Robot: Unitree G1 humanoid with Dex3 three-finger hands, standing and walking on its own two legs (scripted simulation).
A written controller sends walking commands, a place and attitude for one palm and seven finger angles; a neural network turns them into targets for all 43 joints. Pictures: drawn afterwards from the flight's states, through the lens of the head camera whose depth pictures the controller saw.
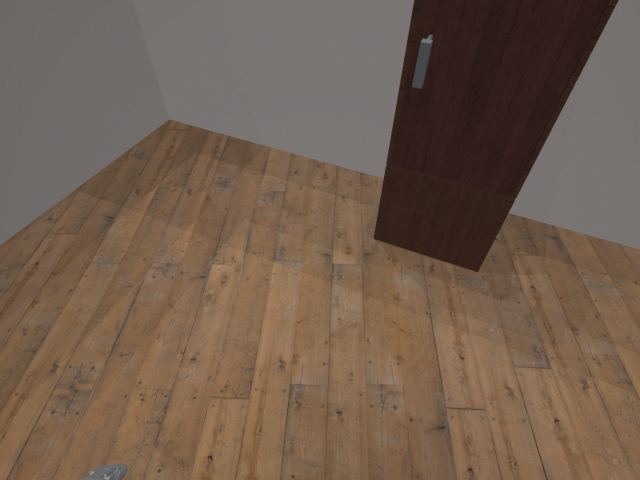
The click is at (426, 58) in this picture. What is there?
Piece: cupboard door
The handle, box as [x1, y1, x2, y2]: [412, 35, 432, 88]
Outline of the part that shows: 432,35 429,35 426,39 423,38 420,42 412,86 420,88 423,83 432,42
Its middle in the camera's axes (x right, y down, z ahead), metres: +0.28 -0.48 +1.05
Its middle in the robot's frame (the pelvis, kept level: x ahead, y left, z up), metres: +1.13 -0.22 +0.03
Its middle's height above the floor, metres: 0.80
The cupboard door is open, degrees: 0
